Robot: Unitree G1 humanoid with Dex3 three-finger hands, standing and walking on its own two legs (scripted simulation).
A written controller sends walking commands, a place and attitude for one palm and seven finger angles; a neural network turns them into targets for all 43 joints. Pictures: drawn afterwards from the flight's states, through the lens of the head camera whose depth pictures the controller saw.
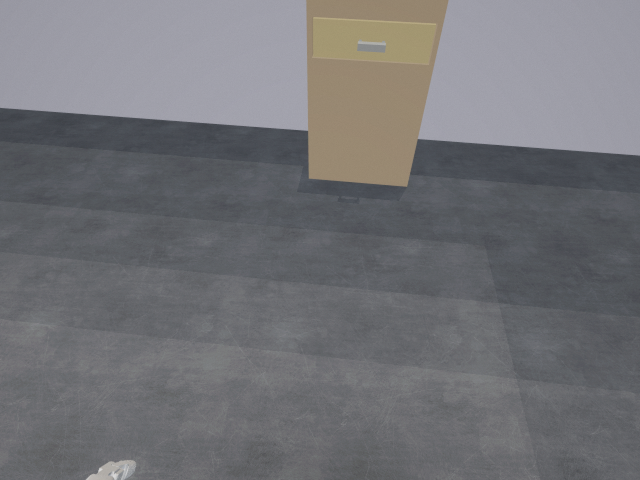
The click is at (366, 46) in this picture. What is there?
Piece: drawer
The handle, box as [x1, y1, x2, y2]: [357, 39, 385, 52]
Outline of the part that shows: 357,50 384,52 384,41 382,41 381,43 364,42 359,39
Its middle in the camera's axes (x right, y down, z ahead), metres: +0.19 -0.74 +1.47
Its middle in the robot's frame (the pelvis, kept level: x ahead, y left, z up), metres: +1.59 -0.12 -0.08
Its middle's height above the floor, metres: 0.69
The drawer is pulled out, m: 0.00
